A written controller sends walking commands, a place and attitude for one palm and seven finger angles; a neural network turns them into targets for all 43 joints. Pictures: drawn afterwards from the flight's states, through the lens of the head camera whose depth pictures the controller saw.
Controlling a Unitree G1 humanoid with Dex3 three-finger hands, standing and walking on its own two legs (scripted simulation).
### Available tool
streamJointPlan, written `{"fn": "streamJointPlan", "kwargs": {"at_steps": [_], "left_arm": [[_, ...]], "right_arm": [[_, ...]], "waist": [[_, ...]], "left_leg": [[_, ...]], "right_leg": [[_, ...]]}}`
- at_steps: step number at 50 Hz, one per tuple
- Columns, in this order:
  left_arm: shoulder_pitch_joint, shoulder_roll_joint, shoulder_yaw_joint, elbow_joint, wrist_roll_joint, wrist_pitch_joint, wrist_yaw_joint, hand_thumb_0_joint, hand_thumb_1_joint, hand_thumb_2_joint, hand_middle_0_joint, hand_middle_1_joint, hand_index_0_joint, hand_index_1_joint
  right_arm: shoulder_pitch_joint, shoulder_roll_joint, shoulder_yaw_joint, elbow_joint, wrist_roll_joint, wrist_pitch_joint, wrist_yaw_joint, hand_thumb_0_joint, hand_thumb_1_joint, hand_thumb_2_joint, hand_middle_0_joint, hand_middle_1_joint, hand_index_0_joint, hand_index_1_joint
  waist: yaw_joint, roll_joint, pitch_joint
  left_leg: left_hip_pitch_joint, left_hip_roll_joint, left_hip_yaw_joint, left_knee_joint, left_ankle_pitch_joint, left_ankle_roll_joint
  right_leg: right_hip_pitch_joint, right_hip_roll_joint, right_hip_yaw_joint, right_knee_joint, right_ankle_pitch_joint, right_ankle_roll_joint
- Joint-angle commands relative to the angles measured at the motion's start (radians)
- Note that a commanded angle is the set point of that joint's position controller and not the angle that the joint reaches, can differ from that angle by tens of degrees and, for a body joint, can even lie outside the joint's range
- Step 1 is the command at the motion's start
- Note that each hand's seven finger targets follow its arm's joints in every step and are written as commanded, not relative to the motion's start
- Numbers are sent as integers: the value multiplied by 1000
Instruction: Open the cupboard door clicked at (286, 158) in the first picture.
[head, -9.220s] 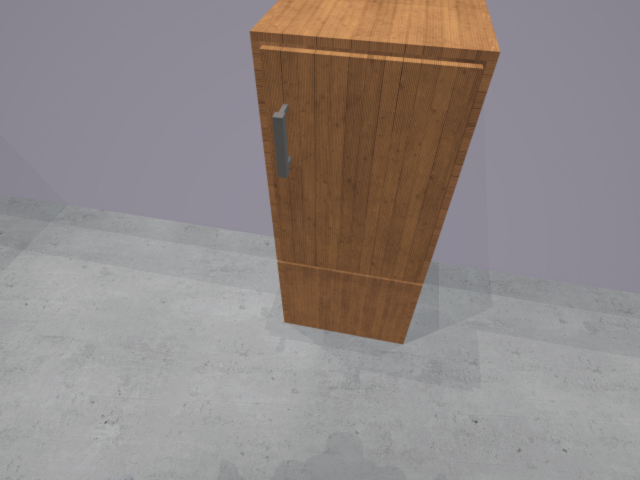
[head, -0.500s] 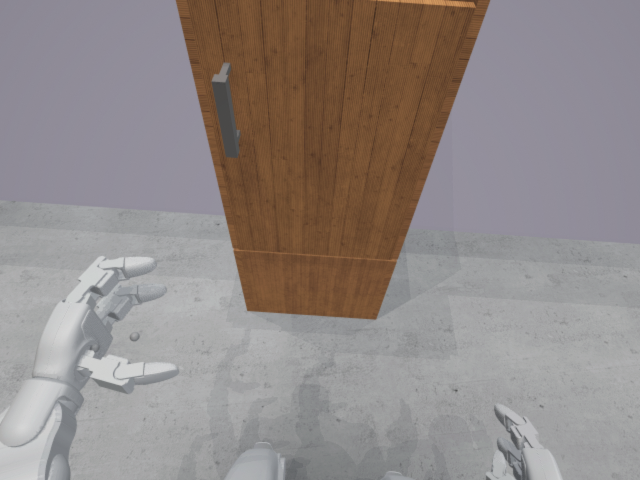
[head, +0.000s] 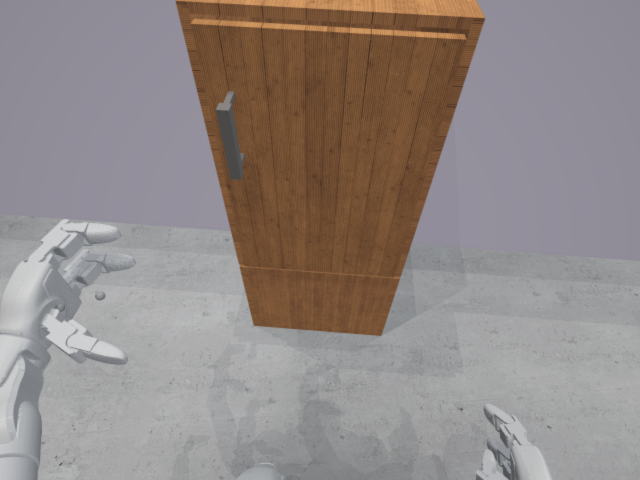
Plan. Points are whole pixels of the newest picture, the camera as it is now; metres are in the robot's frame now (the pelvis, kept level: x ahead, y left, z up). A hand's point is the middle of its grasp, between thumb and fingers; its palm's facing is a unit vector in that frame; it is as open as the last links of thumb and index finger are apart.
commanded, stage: raise the hand with hooked fingers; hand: left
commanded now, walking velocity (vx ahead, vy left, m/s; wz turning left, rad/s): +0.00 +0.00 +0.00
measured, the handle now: (233, 137) +0.62 +0.20 +0.07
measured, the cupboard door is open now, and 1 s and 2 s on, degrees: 0 0 0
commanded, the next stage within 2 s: move the hooked fingers beside the handle in 0.52 s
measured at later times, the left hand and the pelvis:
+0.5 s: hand (123, 295) +0.29 +0.25 +0.09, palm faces +0.00 -1.00 -0.03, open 14.0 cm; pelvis +0.00 -0.01 +0.00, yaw -1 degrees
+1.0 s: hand (148, 248) +0.36 +0.25 +0.09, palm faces -0.01 -1.00 -0.02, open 14.0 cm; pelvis +0.00 -0.01 +0.00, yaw -1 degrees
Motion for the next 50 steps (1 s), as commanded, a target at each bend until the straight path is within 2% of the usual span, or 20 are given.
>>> {"fn": "streamJointPlan", "kwargs": {"at_steps": [1, 3, 6, 11, 15, 16, 18, 19, 21, 24, 27, 31, 34, 37, 39, 44, 47, 48, 49, 50], "left_arm": [[-239, 274, 93, -145, -39, -41, -36, 0, -500, 300, -300, -1200, -300, -1200], [-221, 239, 65, -109, -43, -32, -50, 0, -500, 300, -300, -1200, -300, -1200], [-207, 255, 85, -94, -52, -41, -56, 0, -500, 300, -300, -1200, -300, -1200], [-228, 286, 119, -119, -46, -87, -24, 0, -500, 300, -300, -1200, -300, -1200], [-252, 301, 126, -172, -40, -117, -10, 0, -500, 300, -300, -1200, -300, -1200], [-235, 276, 108, -152, -39, -118, -11, 0, -500, 300, -300, -1200, -300, -1200], [-240, 270, 102, -151, -39, -119, -12, 0, -500, 300, -300, -1200, -300, -1200], [-244, 274, 103, -148, -45, -115, -18, 0, -500, 300, -300, -1200, -300, -1200], [-242, 267, 95, -133, -43, -104, -26, 0, -500, 300, -300, -1200, -300, -1200], [-239, 262, 89, -102, -49, -88, -35, 0, -500, 300, -300, -1200, -300, -1200], [-237, 262, 94, -103, -48, -87, -35, 0, -500, 300, -300, -1200, -300, -1200], [-255, 265, 92, -133, -42, -100, -30, 0, -500, 300, -300, -1200, -300, -1200], [-369, 256, 65, -110, -32, -104, -20, 0, -500, 300, -300, -1200, -300, -1200], [-437, 207, 9, -53, -19, -96, -16, 0, -500, 300, -300, -1200, -300, -1200], [-481, 242, 20, -10, -9, -89, -13, 0, -500, 300, -300, -1200, -300, -1200], [-550, 325, 73, 72, 26, -92, 6, 0, -500, 300, -300, -1200, -300, -1200], [-596, 314, 62, 65, 37, -115, 16, 0, -500, 300, -300, -1200, -300, -1200], [-611, 303, 53, 85, 36, -117, 19, 0, -500, 300, -300, -1200, -300, -1200], [-625, 329, 75, 103, 34, -123, 18, 0, -500, 300, -300, -1200, -300, -1200], [-609, 338, 82, 119, 39, -124, 17, 0, -500, 300, -300, -1200, -300, -1200]], "right_arm": [[-37, -152, -71, -140, 9, -47, -22, 0, -900, -900, 200, 300, 200, 300], [-34, -154, -73, -142, 12, -46, -20, 0, -900, -900, 200, 300, 200, 300], [-28, -157, -79, -145, 10, -45, -15, 0, -900, -900, 200, 300, 200, 300], [-29, -153, -82, -152, 5, -43, -6, 0, -900, -900, 200, 300, 200, 300], [-30, -148, -83, -152, 3, -45, -6, 0, -900, -900, 200, 300, 200, 300], [-32, -145, -83, -148, 7, -44, -8, 0, -900, -900, 200, 300, 200, 300], [-35, -146, -82, -147, 8, -46, -11, 0, -900, -900, 200, 300, 200, 300], [-29, -148, -82, -147, 6, -45, -14, 0, -900, -900, 200, 300, 200, 300], [-33, -147, -81, -142, 9, -46, -15, 0, -900, -900, 200, 300, 200, 300], [-33, -150, -78, -145, 9, -46, -18, 0, -900, -900, 200, 300, 200, 300], [-33, -149, -81, -147, 10, -48, -19, 0, -900, -900, 200, 300, 200, 300], [-32, -147, -78, -148, 8, -53, -16, 0, -900, -900, 200, 300, 200, 300], [-20, -150, -76, -130, 6, -52, -21, 0, -900, -900, 200, 300, 200, 300], [-18, -150, -74, -117, 10, -51, -26, 0, -900, -900, 200, 300, 200, 300], [-11, -157, -74, -105, 9, -43, -31, 0, -900, -900, 200, 300, 200, 300], [8, -162, -73, -98, 1, -19, -24, 0, -900, -900, 200, 300, 200, 300], [16, -156, -75, -102, 0, -8, -16, 0, -900, -900, 200, 300, 200, 300], [20, -155, -76, -99, 0, -4, -12, 0, -900, -900, 200, 300, 200, 300], [32, -161, -78, -95, -3, 0, -12, 0, -900, -900, 200, 300, 200, 300], [38, -161, -80, -98, -2, 5, -9, 0, -900, -900, 200, 300, 200, 300]], "waist": [[-7, 57, -215], [-8, 28, -188], [-3, -8, -201], [5, 10, -204], [2, 56, -231], [-3, 57, -209], [-8, 59, -197], [-7, 33, -201], [-9, 55, -194], [-5, 28, -175], [-5, 5, -199], [0, 54, -225], [-24, 43, -205], [-43, 37, -192], [-43, 28, -187], [-26, 34, -261], [-28, 90, -309], [-36, 78, -299], [-33, 46, -310], [-28, 54, -319]], "left_leg": [[239, -46, -19, -152, 170, 18], [219, -48, -15, -153, 162, 20], [208, -50, -5, -142, 168, 22], [194, -53, -1, -139, 155, 23], [204, -53, 6, -131, 154, 25], [206, -51, 7, -135, 142, 24], [206, -50, 6, -140, 126, 25], [198, -49, 6, -133, 132, 27], [197, -50, 7, -136, 131, 25], [182, -50, 1, -135, 132, 24], [193, -50, 3, -136, 146, 25], [230, -51, -2, -142, 175, 23], [233, -49, -11, -137, 159, 24], [234, -48, -20, -147, 111, 22], [222, -47, -19, -141, 103, 23], [213, -47, -21, -128, 148, 20], [247, -45, -19, -123, 192, 17], [246, -45, -18, -119, 194, 19], [238, -42, -23, -113, 214, 20], [233, -42, -19, -113, 225, 19]], "right_leg": [[-1, 62, 22, -138, 220, -32], [-7, 59, 24, -145, 216, -29], [2, 55, 41, -149, 223, -24], [11, 52, 58, -147, 191, -23], [24, 48, 77, -149, 188, -21], [12, 49, 75, -155, 176, -21], [1, 49, 74, -160, 159, -19], [10, 50, 83, -160, 162, -19], [5, 46, 83, -163, 171, -18], [6, 48, 81, -162, 167, -19], [8, 47, 75, -156, 195, -15], [6, 56, 51, -133, 233, -23], [-30, 62, 43, -128, 214, -25], [-69, 56, 37, -135, 168, -22], [-70, 56, 44, -137, 152, -24], [-35, 54, 44, -112, 192, -30], [-38, 55, 37, -94, 241, -31], [-46, 57, 37, -97, 247, -29], [-32, 63, 35, -88, 266, -33], [-26, 61, 37, -86, 283, -31]]}}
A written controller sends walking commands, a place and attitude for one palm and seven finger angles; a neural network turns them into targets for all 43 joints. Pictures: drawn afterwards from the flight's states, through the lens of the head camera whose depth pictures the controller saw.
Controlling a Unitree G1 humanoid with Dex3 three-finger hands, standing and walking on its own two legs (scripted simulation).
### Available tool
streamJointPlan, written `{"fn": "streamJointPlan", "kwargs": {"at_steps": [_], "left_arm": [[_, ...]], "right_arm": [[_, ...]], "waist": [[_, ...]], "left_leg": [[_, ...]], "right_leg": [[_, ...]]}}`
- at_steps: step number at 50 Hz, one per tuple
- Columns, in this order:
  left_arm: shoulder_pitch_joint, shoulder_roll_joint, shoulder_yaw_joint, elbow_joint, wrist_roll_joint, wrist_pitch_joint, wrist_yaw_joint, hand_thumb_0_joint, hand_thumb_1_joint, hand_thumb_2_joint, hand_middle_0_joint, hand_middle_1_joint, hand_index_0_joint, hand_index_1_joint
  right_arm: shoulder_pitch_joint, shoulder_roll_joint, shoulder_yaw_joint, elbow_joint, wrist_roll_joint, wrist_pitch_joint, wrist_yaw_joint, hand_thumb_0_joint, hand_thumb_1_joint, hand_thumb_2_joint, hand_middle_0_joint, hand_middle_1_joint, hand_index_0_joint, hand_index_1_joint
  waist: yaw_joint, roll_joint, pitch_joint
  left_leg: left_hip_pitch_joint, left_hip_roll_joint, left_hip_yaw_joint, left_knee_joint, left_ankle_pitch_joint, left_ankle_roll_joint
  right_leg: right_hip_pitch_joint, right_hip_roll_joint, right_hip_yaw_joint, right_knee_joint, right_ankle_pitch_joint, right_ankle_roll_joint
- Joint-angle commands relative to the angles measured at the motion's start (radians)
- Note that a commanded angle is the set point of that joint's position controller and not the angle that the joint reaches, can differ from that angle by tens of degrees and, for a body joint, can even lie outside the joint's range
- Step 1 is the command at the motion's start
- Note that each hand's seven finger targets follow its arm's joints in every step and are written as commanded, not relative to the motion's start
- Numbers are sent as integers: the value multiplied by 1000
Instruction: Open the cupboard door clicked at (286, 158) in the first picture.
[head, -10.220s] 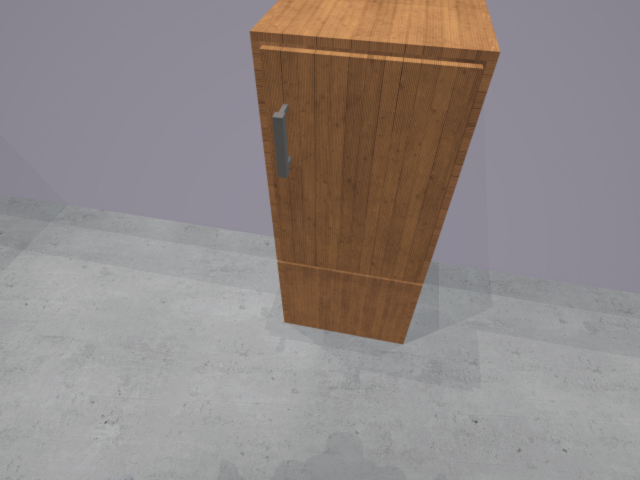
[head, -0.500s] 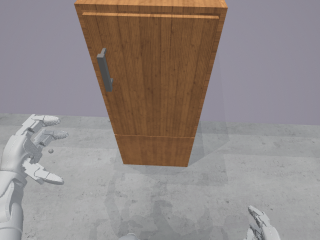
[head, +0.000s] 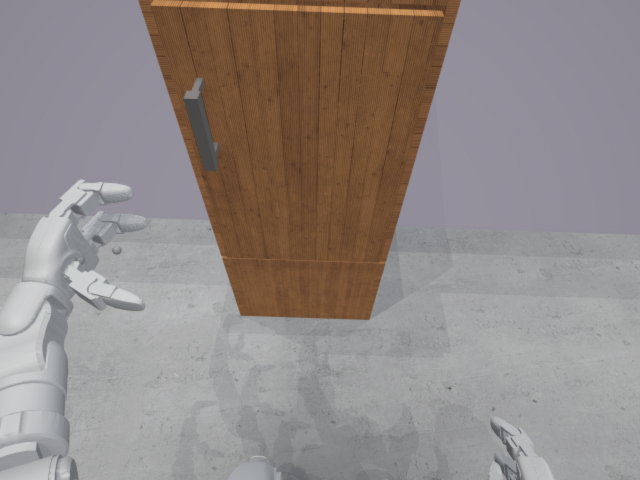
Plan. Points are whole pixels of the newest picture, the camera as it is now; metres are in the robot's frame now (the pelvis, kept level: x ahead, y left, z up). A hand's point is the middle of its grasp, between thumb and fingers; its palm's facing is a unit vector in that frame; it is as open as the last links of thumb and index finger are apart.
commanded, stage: move the hooked fingers beside the handle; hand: left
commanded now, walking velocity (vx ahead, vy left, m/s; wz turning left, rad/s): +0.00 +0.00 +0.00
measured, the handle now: (205, 126) +0.62 +0.21 +0.07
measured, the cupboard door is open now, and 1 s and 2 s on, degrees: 0 0 0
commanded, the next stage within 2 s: none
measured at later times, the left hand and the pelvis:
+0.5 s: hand (130, 203) +0.43 +0.27 +0.09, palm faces +0.00 -1.00 -0.01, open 14.0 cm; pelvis +0.00 +0.00 -0.01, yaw -1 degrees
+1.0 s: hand (144, 161) +0.51 +0.27 +0.09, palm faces -0.01 -1.00 -0.01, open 14.0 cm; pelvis +0.00 +0.01 -0.02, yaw -3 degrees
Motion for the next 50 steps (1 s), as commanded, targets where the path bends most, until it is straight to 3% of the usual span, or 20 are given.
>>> {"fn": "streamJointPlan", "kwargs": {"at_steps": [1, 4, 8, 11, 12, 15, 17, 20, 21, 25, 26, 30, 32, 34, 37, 41, 44, 47, 49, 50], "left_arm": [[-315, 301, 90, -151, -25, -82, 2, 0, -500, 300, -300, -1200, -300, -1200], [-360, 333, 103, -60, -16, -71, -5, 0, -500, 300, -300, -1200, -300, -1200], [-427, 327, 77, -54, 3, -86, -10, 0, -500, 300, -300, -1200, -300, -1200], [-494, 376, 113, -42, 2, -119, -8, 0, -500, 300, -300, -1200, -300, -1200], [-498, 363, 106, -22, 0, -125, -10, 0, -500, 300, -300, -1200, -300, -1200], [-564, 413, 133, 53, 9, -139, -15, 0, -500, 300, -300, -1200, -300, -1200], [-627, 410, 108, 124, 27, -139, -21, 0, -500, 300, -300, -1200, -300, -1200], [-691, 449, 109, 159, 51, -147, -27, 0, -500, 300, -300, -1200, -300, -1200], [-710, 435, 91, 184, 56, -147, -28, 0, -500, 300, -300, -1200, -300, -1200], [-756, 513, 145, 238, 57, -164, -34, 0, -500, 300, -300, -1200, -300, -1200], [-747, 521, 150, 276, 60, -160, -37, 0, -500, 300, -300, -1200, -300, -1200], [-852, 540, 126, 291, 90, -162, -36, 0, -500, 300, -300, -1200, -300, -1200], [-853, 539, 121, 292, 100, -164, -28, 0, -500, 300, -300, -1200, -300, -1200], [-876, 528, 115, 308, 97, -165, -26, 0, -500, 300, -300, -1200, -300, -1200], [-901, 577, 141, 358, 103, -150, -25, 0, -500, 300, -300, -1200, -300, -1200], [-978, 616, 142, 353, 138, -154, -11, 0, -500, 300, -300, -1200, -300, -1200], [-997, 624, 144, 355, 144, -163, -3, 0, -500, 300, -300, -1200, -300, -1200], [-1042, 627, 121, 431, 159, -141, -1, 0, -500, 300, -300, -1200, -300, -1200], [-1084, 659, 134, 455, 165, -129, 3, 0, -500, 300, -300, -1200, -300, -1200], [-1090, 703, 152, 468, 177, -122, 6, 0, -500, 300, -300, -1200, -300, -1200]], "right_arm": [[29, -151, -70, -119, 1, -21, -7, 0, -900, -900, 200, 300, 200, 300], [53, -162, -73, -105, 2, -2, -5, 0, -900, -900, 200, 300, 200, 300], [72, -163, -80, -107, 2, 19, 1, 0, -900, -900, 200, 300, 200, 300], [93, -170, -84, -96, -3, 31, 3, 0, -900, -900, 200, 300, 200, 300], [99, -169, -84, -94, -3, 36, 3, 0, -900, -900, 200, 300, 200, 300], [115, -176, -84, -75, -4, 51, 2, 0, -900, -900, 200, 300, 200, 300], [119, -175, -81, -62, -3, 61, 1, 0, -900, -900, 200, 300, 200, 300], [134, -181, -81, -61, -7, 75, 1, 0, -900, -900, 200, 300, 200, 300], [138, -179, -80, -56, -6, 79, 2, 0, -900, -900, 200, 300, 200, 300], [165, -190, -83, -50, -11, 97, 5, 0, -900, -900, 200, 300, 200, 300], [168, -191, -81, -51, -10, 104, 5, 0, -900, -900, 200, 300, 200, 300], [186, -193, -80, -44, -12, 120, 10, 0, -900, -900, 200, 300, 200, 300], [197, -194, -83, -46, -14, 128, 14, 0, -900, -900, 200, 300, 200, 300], [210, -197, -83, -43, -17, 136, 14, 0, -900, -900, 200, 300, 200, 300], [222, -205, -82, -38, -15, 151, 13, 0, -900, -900, 200, 300, 200, 300], [248, -206, -81, -28, -21, 165, 13, 0, -900, -900, 200, 300, 200, 300], [262, -207, -78, -25, -28, 175, 17, 0, -900, -900, 200, 300, 200, 300], [268, -211, -71, -18, -24, 186, 15, 0, -900, -900, 200, 300, 200, 300], [278, -216, -66, -19, -26, 188, 11, 0, -900, -900, 200, 300, 200, 300], [287, -222, -65, -19, -26, 192, 7, 0, -900, -900, 200, 300, 200, 300]], "waist": [[7, 61, -319], [-5, 29, -280], [-17, 76, -315], [-21, 70, -362], [-26, 48, -368], [-37, 43, -348], [-55, 58, -306], [-58, 100, -353], [-66, 108, -341], [-67, 71, -416], [-67, 56, -402], [-88, 132, -400], [-90, 140, -416], [-101, 119, -421], [-110, 87, -422], [-119, 162, -452], [-126, 172, -471], [-153, 152, -409], [-159, 161, -397], [-162, 143, -423]], "left_leg": [[263, -48, -25, -102, 216, 29], [218, -47, -23, -95, 196, 33], [241, -45, -21, -90, 216, 33], [248, -44, -25, -74, 237, 33], [246, -44, -24, -70, 233, 36], [207, -42, -20, -57, 216, 38], [179, -42, -20, -56, 173, 40], [186, -40, -24, -42, 173, 41], [189, -39, -26, -40, 171, 40], [165, -35, -25, -9, 203, 44], [145, -35, -24, -7, 196, 44], [158, -29, -33, 7, 202, 43], [177, -25, -38, 8, 204, 42], [183, -22, -43, 15, 218, 44], [143, -19, -41, 21, 200, 45], [180, -14, -52, 33, 231, 41], [201, -10, -57, 43, 261, 39], [145, -6, -59, 42, 198, 41], [122, -7, -58, 47, 180, 44], [120, -3, -64, 51, 189, 45]], "right_leg": [[25, 55, 21, -101, 289, -20], [8, 57, 24, -102, 275, -20], [-17, 58, 23, -94, 286, -20], [-7, 62, 26, -81, 307, -21], [-11, 63, 28, -81, 304, -19], [-26, 62, 34, -76, 298, -17], [-62, 60, 36, -81, 255, -15], [-85, 61, 40, -67, 243, -18], [-102, 61, 36, -67, 238, -19], [-77, 66, 46, -45, 275, -15], [-78, 67, 45, -43, 275, -15], [-151, 69, 38, -27, 253, -16], [-171, 71, 34, -27, 237, -16], [-187, 76, 30, -22, 240, -18], [-180, 75, 33, -23, 237, -11], [-227, 77, 29, -12, 231, -13], [-246, 82, 25, -5, 239, -17], [-278, 80, 24, -16, 191, -11], [-288, 80, 27, -16, 176, -12], [-283, 80, 27, -12, 180, -9]]}}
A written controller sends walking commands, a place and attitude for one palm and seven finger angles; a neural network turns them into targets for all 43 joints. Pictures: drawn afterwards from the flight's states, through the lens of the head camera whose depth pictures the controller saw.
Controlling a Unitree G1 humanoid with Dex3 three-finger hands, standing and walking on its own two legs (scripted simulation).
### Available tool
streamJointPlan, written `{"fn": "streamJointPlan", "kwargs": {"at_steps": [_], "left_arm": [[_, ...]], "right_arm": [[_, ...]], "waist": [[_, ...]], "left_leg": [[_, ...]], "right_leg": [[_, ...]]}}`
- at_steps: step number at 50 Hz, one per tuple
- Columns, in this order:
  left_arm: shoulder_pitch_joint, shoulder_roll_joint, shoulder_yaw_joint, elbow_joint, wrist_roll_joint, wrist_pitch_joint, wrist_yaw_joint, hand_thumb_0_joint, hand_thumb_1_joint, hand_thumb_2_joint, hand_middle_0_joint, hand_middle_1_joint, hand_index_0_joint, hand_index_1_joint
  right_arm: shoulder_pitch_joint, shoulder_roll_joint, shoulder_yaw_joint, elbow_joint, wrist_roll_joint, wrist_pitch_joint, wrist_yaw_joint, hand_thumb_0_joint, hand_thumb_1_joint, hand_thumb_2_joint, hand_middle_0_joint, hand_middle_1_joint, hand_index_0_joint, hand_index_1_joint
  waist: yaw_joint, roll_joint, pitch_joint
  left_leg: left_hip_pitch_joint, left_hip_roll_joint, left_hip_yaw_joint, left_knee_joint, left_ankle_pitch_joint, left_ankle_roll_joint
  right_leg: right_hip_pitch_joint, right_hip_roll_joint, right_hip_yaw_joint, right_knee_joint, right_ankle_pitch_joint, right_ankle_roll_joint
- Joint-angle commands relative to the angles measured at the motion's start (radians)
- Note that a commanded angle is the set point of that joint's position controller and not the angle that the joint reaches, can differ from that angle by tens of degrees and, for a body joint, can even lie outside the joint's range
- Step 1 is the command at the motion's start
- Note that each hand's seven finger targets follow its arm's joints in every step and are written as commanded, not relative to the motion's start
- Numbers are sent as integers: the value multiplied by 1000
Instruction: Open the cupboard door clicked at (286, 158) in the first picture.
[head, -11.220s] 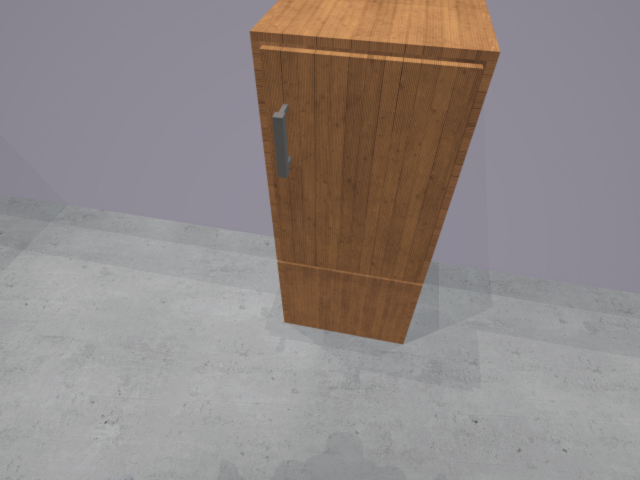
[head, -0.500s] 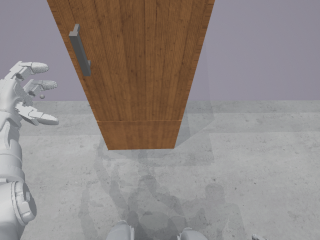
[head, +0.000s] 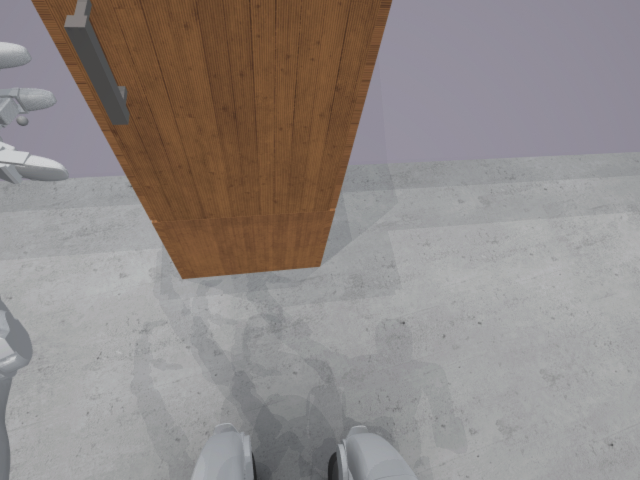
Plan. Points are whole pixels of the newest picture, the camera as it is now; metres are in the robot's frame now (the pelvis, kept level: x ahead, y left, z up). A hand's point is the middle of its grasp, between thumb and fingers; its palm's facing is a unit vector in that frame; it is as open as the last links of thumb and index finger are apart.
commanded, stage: move the hooked fingers beside the handle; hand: left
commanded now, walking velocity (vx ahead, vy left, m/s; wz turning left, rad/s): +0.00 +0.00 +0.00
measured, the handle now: (103, 65) +0.61 +0.23 +0.10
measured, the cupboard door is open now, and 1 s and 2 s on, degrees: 0 0 0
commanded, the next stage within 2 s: slide the fingers in behind the handle in 1.24 s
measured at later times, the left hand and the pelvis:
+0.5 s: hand (26, 93) +0.55 +0.30 +0.10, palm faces +0.04 -1.00 +0.00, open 14.0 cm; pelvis +0.02 +0.01 -0.01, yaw -2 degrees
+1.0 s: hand (42, 99) +0.55 +0.28 +0.10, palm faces +0.05 -1.00 -0.01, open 14.0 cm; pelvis +0.02 +0.01 -0.01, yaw -1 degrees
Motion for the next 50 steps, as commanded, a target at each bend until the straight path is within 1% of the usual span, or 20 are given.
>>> {"fn": "streamJointPlan", "kwargs": {"at_steps": [1, 5, 8, 11, 15, 19, 20, 24, 27, 28, 30, 33, 34, 37, 38, 41, 44, 47, 48, 50], "left_arm": [[-490, 361, 18, -148, 0, -38, 4, 0, -500, 300, -300, -1200, -300, -1200], [-546, 412, 41, -187, 15, -55, 11, 0, -500, 300, -300, -1200, -300, -1200], [-578, 447, 46, -137, 24, -41, 5, 0, -500, 300, -300, -1200, -300, -1200], [-598, 454, 24, -83, 39, -13, -2, 0, -500, 300, -300, -1200, -300, -1200], [-521, 496, 61, -118, 54, -3, -10, 0, -500, 300, -300, -1200, -300, -1200], [-512, 455, 77, -208, 27, -16, -15, 0, -500, 300, -300, -1200, -300, -1200], [-515, 471, 96, -233, 17, -19, -16, 0, -500, 300, -300, -1200, -300, -1200], [-482, 459, 111, -247, 10, -19, -11, 0, -500, 300, -300, -1200, -300, -1200], [-466, 380, 48, -210, 20, -3, 2, 0, -500, 300, -300, -1200, -300, -1200], [-460, 398, 57, -195, 25, 1, 9, 0, -500, 300, -300, -1200, -300, -1200], [-475, 397, 55, -220, 23, -7, 14, 0, -500, 300, -300, -1200, -300, -1200], [-491, 365, 27, -212, 20, -15, 14, 0, -500, 300, -300, -1200, -300, -1200], [-504, 351, 21, -228, 14, -25, 13, 0, -500, 300, -300, -1200, -300, -1200], [-511, 361, 28, -212, 13, -31, 15, 0, -500, 300, -300, -1200, -300, -1200], [-515, 324, -2, -204, 12, -29, 15, 0, -500, 300, -300, -1200, -300, -1200], [-520, 350, 20, -207, 11, -32, 22, 0, -500, 300, -300, -1200, -300, -1200], [-508, 389, 47, -174, 18, -26, 31, 0, -500, 300, -300, -1200, -300, -1200], [-535, 397, 25, -144, 33, -17, 36, 0, -500, 300, -300, -1200, -300, -1200], [-547, 422, 40, -153, 34, -21, 39, 0, -500, 300, -300, -1200, -300, -1200], [-554, 473, 70, -194, 43, -42, 40, 0, -500, 300, -300, -1200, -300, -1200]], "right_arm": [[164, -201, -64, -53, -2, -6, -27, 0, -900, -900, 200, 300, 200, 300], [191, -206, -61, -47, -14, 0, -24, 0, -900, -900, 200, 300, 200, 300], [202, -208, -52, -44, -14, 11, -25, 0, -900, -900, 200, 300, 200, 300], [211, -211, -42, -45, -13, 19, -28, 0, -900, -900, 200, 300, 200, 300], [233, -209, -43, -60, -22, 38, -22, 0, -900, -900, 200, 300, 200, 300], [251, -206, -59, -60, -30, 54, -5, 0, -900, -900, 200, 300, 200, 300], [251, -210, -62, -58, -29, 58, 0, 0, -900, -900, 200, 300, 200, 300], [249, -206, -68, -56, -29, 66, 8, 0, -900, -900, 200, 300, 200, 300], [240, -198, -67, -51, -25, 72, 14, 0, -900, -900, 200, 300, 200, 300], [239, -200, -65, -50, -25, 74, 13, 0, -900, -900, 200, 300, 200, 300], [240, -200, -66, -51, -26, 74, 10, 0, -900, -900, 200, 300, 200, 300], [233, -196, -65, -48, -26, 72, 10, 0, -900, -900, 200, 300, 200, 300], [232, -194, -64, -50, -27, 69, 9, 0, -900, -900, 200, 300, 200, 300], [228, -197, -64, -46, -26, 70, 8, 0, -900, -900, 200, 300, 200, 300], [220, -193, -64, -48, -24, 68, 9, 0, -900, -900, 200, 300, 200, 300], [222, -196, -63, -47, -26, 65, 8, 0, -900, -900, 200, 300, 200, 300], [219, -197, -58, -54, -24, 65, 3, 0, -900, -900, 200, 300, 200, 300], [206, -193, -49, -59, -18, 63, 1, 0, -900, -900, 200, 300, 200, 300], [210, -196, -48, -60, -19, 61, 0, 0, -900, -900, 200, 300, 200, 300], [213, -197, -48, -64, -21, 60, -2, 0, -900, -900, 200, 300, 200, 300]], "waist": [[-22, 178, -394], [-24, 235, -494], [-44, 201, -473], [-62, 211, -447], [-22, 280, -536], [-19, 285, -576], [-17, 275, -598], [-8, 274, -570], [-27, 271, -484], [-26, 253, -455], [-26, 265, -486], [-38, 263, -461], [-38, 290, -473], [-41, 264, -477], [-49, 267, -467], [-39, 273, -494], [-38, 222, -483], [-51, 229, -446], [-53, 204, -453], [-36, 257, -529]], "left_leg": [[415, -38, -62, -98, 230, 28], [483, -29, -73, -72, 308, 22], [429, -25, -72, -53, 303, 29], [409, -22, -75, -43, 303, 31], [483, -21, -79, -35, 428, 18], [564, -15, -91, -33, 517, 13], [570, -14, -88, -31, 527, 14], [569, -18, -83, -36, 531, 15], [552, -19, -82, -48, 477, 15], [527, -18, -84, -55, 448, 15], [553, -19, -87, -56, 472, 14], [547, -19, -88, -54, 456, 13], [572, -20, -88, -50, 480, 13], [566, -18, -95, -51, 469, 10], [561, -21, -91, -50, 448, 12], [568, -20, -94, -44, 470, 11], [501, -27, -83, -38, 432, 21], [433, -30, -65, -28, 370, 27], [420, -29, -66, -27, 366, 30], [453, -29, -65, -15, 411, 25]], "right_leg": [[-16, 48, 15, -121, 187, -22], [-37, 51, 9, -103, 221, -25], [-34, 54, 8, -98, 224, -20], [-65, 55, 4, -96, 222, -17], [-51, 58, -7, -73, 293, -25], [-66, 70, -21, -72, 329, -28], [-49, 72, -18, -78, 348, -24], [-37, 77, -20, -86, 355, -29], [-76, 76, -24, -105, 311, -26], [-73, 76, -26, -105, 296, -26], [-66, 76, -24, -102, 310, -28], [-79, 74, -24, -103, 299, -29], [-86, 75, -23, -101, 309, -33], [-86, 73, -25, -98, 298, -31], [-92, 72, -22, -103, 291, -29], [-82, 71, -22, -93, 305, -31], [-47, 69, -14, -88, 313, -28], [-45, 65, -3, -91, 293, -21], [-26, 66, -2, -89, 299, -19], [-10, 66, 2, -71, 330, -23]]}}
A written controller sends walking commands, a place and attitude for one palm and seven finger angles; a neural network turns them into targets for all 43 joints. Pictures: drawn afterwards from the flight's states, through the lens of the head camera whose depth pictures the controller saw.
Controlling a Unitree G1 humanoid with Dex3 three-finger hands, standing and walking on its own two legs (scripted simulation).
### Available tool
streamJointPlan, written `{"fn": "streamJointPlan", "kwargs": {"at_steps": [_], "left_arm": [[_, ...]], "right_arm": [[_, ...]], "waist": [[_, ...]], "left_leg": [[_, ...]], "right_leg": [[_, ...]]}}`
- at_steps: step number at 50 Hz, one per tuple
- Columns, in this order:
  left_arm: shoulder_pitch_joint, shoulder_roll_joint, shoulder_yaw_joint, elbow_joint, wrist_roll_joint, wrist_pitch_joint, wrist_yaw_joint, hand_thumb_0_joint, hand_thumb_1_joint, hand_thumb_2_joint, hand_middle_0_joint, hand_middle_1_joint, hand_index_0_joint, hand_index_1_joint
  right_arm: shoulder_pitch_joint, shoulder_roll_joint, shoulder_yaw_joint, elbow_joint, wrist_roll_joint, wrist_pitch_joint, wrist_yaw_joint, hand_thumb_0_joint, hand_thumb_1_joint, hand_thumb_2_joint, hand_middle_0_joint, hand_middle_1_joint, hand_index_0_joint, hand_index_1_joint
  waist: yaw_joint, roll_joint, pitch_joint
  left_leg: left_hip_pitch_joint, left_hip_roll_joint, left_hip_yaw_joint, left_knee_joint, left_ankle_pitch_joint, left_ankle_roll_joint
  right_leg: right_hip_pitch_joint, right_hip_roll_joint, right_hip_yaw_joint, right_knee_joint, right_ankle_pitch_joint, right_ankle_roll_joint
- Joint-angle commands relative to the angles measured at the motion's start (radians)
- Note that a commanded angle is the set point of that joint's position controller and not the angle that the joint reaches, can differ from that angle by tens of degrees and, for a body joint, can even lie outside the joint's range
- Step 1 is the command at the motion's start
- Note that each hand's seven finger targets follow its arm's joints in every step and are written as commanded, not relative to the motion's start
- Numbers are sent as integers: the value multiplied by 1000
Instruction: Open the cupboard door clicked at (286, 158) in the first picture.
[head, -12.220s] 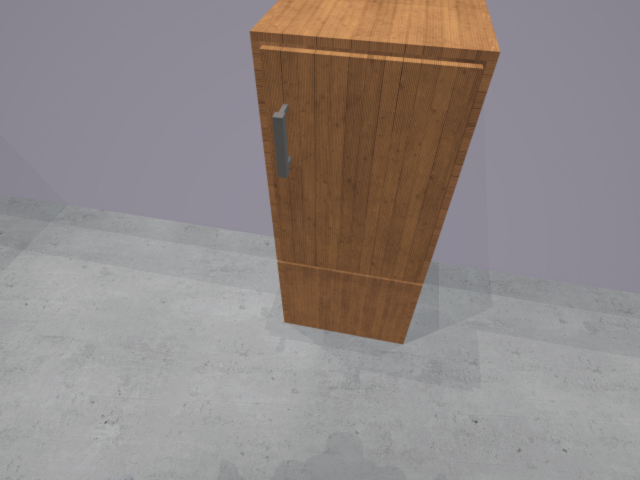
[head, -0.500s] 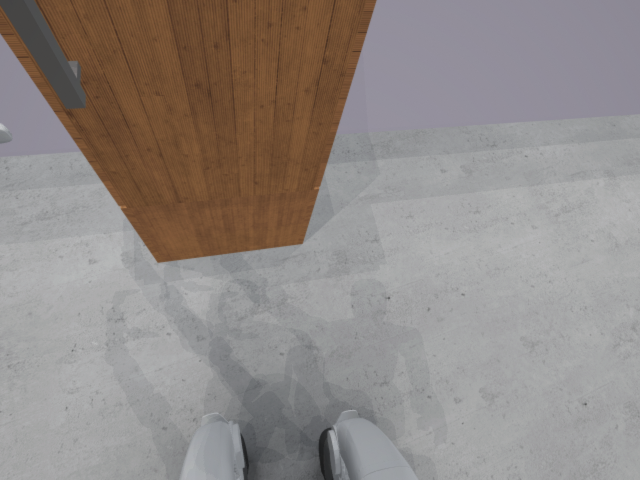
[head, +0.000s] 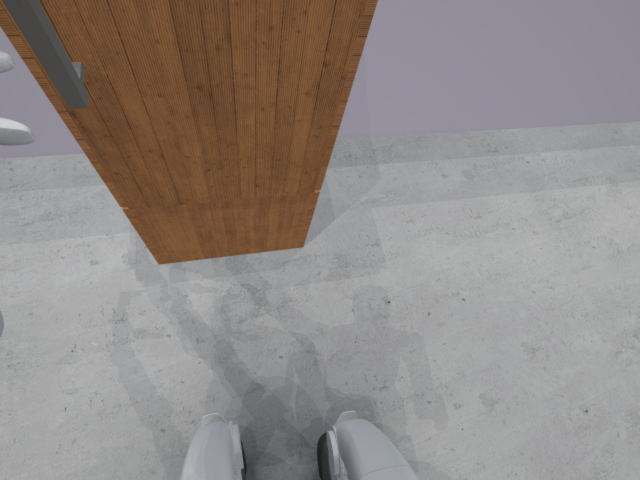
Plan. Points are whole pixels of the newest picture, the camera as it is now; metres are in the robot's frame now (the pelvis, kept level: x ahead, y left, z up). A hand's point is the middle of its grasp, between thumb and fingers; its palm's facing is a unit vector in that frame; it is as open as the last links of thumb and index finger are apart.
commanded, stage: move the hooked fingers beside the handle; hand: left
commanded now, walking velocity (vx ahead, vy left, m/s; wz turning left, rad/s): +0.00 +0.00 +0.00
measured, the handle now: (52, 38) +0.59 +0.23 +0.10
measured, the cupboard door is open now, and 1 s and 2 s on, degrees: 0 0 0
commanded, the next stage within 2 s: slide the fingers in behind the handle in 0.24 s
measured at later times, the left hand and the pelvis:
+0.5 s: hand out of the picture +0.53 +0.29 +0.11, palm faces +0.06 -1.00 -0.01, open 14.0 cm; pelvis -0.01 +0.00 +0.00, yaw +0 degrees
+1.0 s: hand (23, 81) +0.53 +0.25 +0.10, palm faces +0.06 -1.00 +0.00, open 14.0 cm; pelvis +0.00 +0.00 +0.00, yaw +0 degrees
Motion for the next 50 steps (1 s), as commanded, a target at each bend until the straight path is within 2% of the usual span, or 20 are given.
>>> {"fn": "streamJointPlan", "kwargs": {"at_steps": [1, 4, 6, 9, 12, 16, 19, 24, 25, 28, 30, 31, 35, 39, 40, 42, 46, 47, 49, 50], "left_arm": [[-441, 371, 44, -253, -19, -93, 4, 0, -500, 300, -300, -1200, -300, -1200], [-431, 373, 58, -250, -29, -101, -5, 0, -500, 300, -300, -1200, -300, -1200], [-389, 388, 75, -236, -36, -86, -24, 0, -500, 300, -300, -1200, -300, -1200], [-372, 322, 23, -192, -44, -53, -47, 0, -500, 300, -300, -1200, -300, -1200], [-365, 338, 26, -192, -42, -40, -49, 0, -500, 300, -300, -1200, -300, -1200], [-419, 353, 37, -222, -47, -68, -34, 0, -500, 300, -300, -1200, -300, -1200], [-425, 352, 52, -272, -49, -97, -22, 0, -500, 300, -300, -1200, -300, -1200], [-382, 287, 16, -226, -51, -70, -18, 0, -500, 300, -300, -1200, -300, -1200], [-395, 307, 18, -234, -45, -64, -15, 0, -500, 300, -300, -1200, -300, -1200], [-403, 243, -18, -278, -43, -61, 0, 0, -500, 300, -300, -1200, -300, -1200], [-398, 252, 7, -281, -51, -72, 16, 0, -500, 300, -300, -1200, -300, -1200], [-410, 243, -1, -266, -52, -74, 22, 0, -500, 300, -300, -1200, -300, -1200], [-435, 232, -3, -281, -46, -90, 46, 0, -500, 300, -300, -1200, -300, -1200], [-393, 168, -35, -290, -39, -96, 63, 0, -500, 300, -300, -1200, -300, -1200], [-400, 149, -46, -278, -42, -91, 66, 0, -500, 300, -300, -1200, -300, -1200], [-397, 141, -46, -272, -45, -84, 69, 0, -500, 300, -300, -1200, -300, -1200], [-384, 187, -2, -254, -48, -82, 82, 0, -500, 300, -300, -1200, -300, -1200], [-394, 171, -16, -247, -46, -82, 87, 0, -500, 300, -300, -1200, -300, -1200], [-409, 210, 9, -282, -36, -102, 101, 0, -500, 300, -300, -1200, -300, -1200], [-404, 192, -4, -281, -33, -108, 105, 0, -500, 300, -300, -1200, -300, -1200]], "right_arm": [[225, -202, -74, -15, -4, -1, -22, 0, -900, -900, 200, 300, 200, 300], [233, -204, -76, -9, -5, -2, -19, 0, -900, -900, 200, 300, 200, 300], [235, -207, -80, -10, -2, 0, -19, 0, -900, -900, 200, 300, 200, 300], [235, -200, -74, -11, 5, 4, -19, 0, -900, -900, 200, 300, 200, 300], [239, -207, -76, -9, 6, 6, -24, 0, -900, -900, 200, 300, 200, 300], [240, -206, -75, -4, 2, 0, -26, 0, -900, -900, 200, 300, 200, 300], [245, -204, -80, -1, -3, -6, -19, 0, -900, -900, 200, 300, 200, 300], [237, -200, -80, -1, 2, -4, -13, 0, -900, -900, 200, 300, 200, 300], [235, -204, -80, 1, 1, -3, -15, 0, -900, -900, 200, 300, 200, 300], [236, -199, -86, -2, -3, -6, -9, 0, -900, -900, 200, 300, 200, 300], [239, -201, -88, 1, -6, -8, -9, 0, -900, -900, 200, 300, 200, 300], [236, -200, -87, 4, -5, -10, -10, 0, -900, -900, 200, 300, 200, 300], [238, -198, -87, 11, -10, -17, -8, 0, -900, -900, 200, 300, 200, 300], [241, -192, -91, 8, -15, -18, 2, 0, -900, -900, 200, 300, 200, 300], [237, -190, -94, 10, -13, -17, 2, 0, -900, -900, 200, 300, 200, 300], [241, -191, -94, 11, -14, -17, 5, 0, -900, -900, 200, 300, 200, 300], [240, -192, -93, 5, -11, -17, 2, 0, -900, -900, 200, 300, 200, 300], [237, -189, -91, 5, -11, -19, 3, 0, -900, -900, 200, 300, 200, 300], [239, -188, -90, 4, -14, -21, 3, 0, -900, -900, 200, 300, 200, 300], [236, -186, -92, 3, -14, -21, 5, 0, -900, -900, 200, 300, 200, 300]], "waist": [[11, 273, -537], [8, 250, -547], [22, 248, -569], [10, 227, -501], [6, 196, -478], [-2, 218, -478], [12, 268, -538], [9, 242, -488], [12, 252, -494], [11, 280, -506], [9, 246, -517], [0, 227, -485], [3, 255, -504], [14, 270, -516], [3, 253, -502], [5, 239, -490], [14, 188, -484], [3, 175, -459], [17, 197, -478], [13, 207, -499]], "left_leg": [[561, -40, -47, -61, 457, 20], [576, -37, -56, -58, 474, 21], [565, -38, -49, -57, 488, 20], [526, -43, -42, -66, 448, 28], [502, -40, -44, -73, 415, 31], [504, -37, -46, -65, 393, 29], [563, -37, -51, -60, 433, 24], [547, -38, -51, -72, 400, 24], [551, -36, -54, -77, 404, 21], [607, -35, -65, -87, 408, 14], [615, -33, -71, -89, 423, 15], [592, -32, -70, -91, 397, 16], [605, -35, -71, -92, 400, 13], [649, -34, -78, -97, 447, 7], [642, -32, -76, -97, 435, 7], [625, -35, -77, -104, 425, 8], [562, -42, -57, -101, 403, 18], [543, -43, -53, -101, 387, 21], [542, -44, -49, -97, 395, 21], [548, -45, -45, -92, 399, 20]], "right_leg": [[49, 51, 14, -81, 348, -29], [48, 57, 8, -78, 354, -31], [78, 56, 9, -77, 382, -28], [63, 56, 8, -88, 367, -25], [53, 56, 7, -97, 339, -23], [29, 57, 9, -93, 304, -25], [25, 58, 9, -84, 317, -32], [12, 58, 2, -94, 295, -30], [17, 55, 1, -92, 298, -28], [-19, 56, -8, -99, 271, -32], [-11, 59, -10, -99, 280, -32], [-15, 58, -8, -103, 267, -31], [-14, 55, -6, -98, 266, -34], [-21, 56, -13, -94, 279, -40], [-30, 55, -13, -98, 277, -35], [-15, 56, -16, -100, 276, -35], [40, 54, -2, -103, 301, -31], [37, 54, -1, -107, 297, -28], [57, 54, 5, -98, 307, -32], [55, 53, 8, -98, 315, -29]]}}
